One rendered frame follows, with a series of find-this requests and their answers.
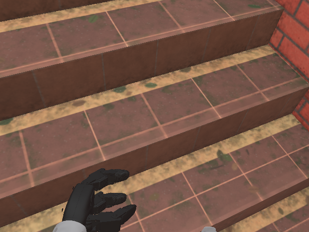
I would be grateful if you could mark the robot left forearm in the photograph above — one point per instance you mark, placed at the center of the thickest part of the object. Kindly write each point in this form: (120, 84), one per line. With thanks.
(69, 226)

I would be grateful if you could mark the left robot hand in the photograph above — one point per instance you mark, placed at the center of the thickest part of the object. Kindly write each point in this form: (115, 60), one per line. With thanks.
(86, 207)

